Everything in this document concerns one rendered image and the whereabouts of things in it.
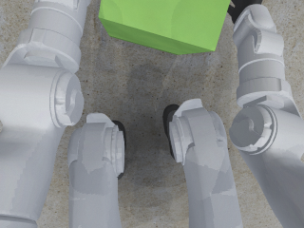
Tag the right robot thigh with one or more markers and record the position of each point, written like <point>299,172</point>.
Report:
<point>211,189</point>

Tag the robot right forearm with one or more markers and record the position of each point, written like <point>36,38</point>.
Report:
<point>260,62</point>

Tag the carton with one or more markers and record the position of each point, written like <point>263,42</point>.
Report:
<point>175,26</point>

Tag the robot left forearm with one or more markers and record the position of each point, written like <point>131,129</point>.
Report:
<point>53,36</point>

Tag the right robot shin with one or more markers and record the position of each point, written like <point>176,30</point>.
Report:
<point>216,120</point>

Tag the robot right upper arm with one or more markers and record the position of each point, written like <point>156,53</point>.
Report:
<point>271,142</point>

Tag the robot left upper arm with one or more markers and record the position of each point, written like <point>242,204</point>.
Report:
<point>37,103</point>

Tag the robot right hand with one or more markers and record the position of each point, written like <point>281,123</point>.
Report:
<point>240,5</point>

